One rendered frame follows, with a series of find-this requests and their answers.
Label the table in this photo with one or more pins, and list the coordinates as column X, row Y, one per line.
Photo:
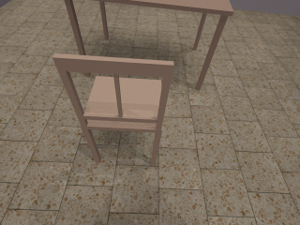
column 218, row 7

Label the chair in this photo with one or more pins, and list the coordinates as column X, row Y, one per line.
column 115, row 103

